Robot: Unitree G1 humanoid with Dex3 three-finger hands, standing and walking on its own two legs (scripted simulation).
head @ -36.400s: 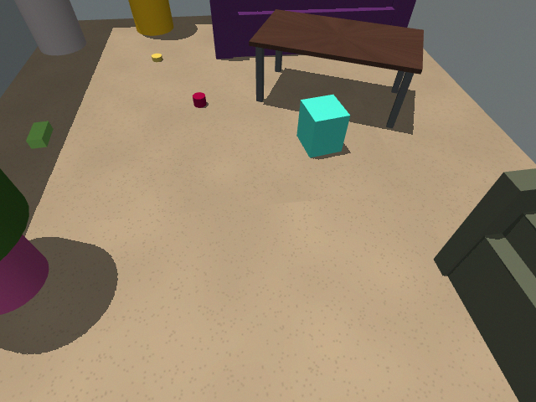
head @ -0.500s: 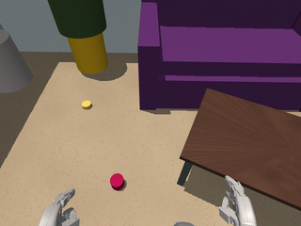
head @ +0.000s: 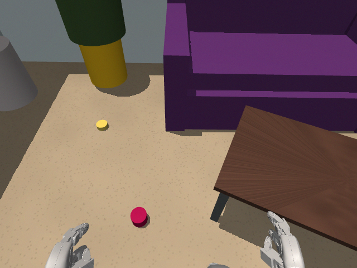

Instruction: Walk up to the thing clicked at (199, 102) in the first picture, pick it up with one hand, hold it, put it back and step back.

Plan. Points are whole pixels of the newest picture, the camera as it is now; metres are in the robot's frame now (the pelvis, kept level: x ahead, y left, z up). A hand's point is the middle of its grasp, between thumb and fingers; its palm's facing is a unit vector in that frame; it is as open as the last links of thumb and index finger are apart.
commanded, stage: home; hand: left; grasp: from above
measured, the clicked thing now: (139, 217) +0.48 +0.17 -0.68
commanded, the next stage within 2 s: stand in 0.40 s
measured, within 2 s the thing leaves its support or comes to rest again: neither
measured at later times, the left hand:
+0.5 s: hand (92, 267) +0.16 +0.17 -0.04, palm faces +0.04 -0.98 -0.21, open 7.4 cm
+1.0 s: hand out of the picture +0.05 +0.23 -0.11, palm faces +0.05 -0.94 -0.33, open 7.4 cm
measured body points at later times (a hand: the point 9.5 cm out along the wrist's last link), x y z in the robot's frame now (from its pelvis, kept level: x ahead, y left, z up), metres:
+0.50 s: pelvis -0.01 +0.00 +0.00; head +0.01 -0.01 +0.45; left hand +0.15 +0.23 -0.03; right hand +0.15 -0.25 -0.07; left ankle -0.02 +0.12 -0.68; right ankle +0.01 -0.14 -0.68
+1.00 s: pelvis -0.01 +0.00 +0.05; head +0.00 -0.01 +0.50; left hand +0.05 +0.28 -0.08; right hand +0.07 -0.28 -0.09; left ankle -0.02 +0.12 -0.68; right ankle +0.01 -0.14 -0.68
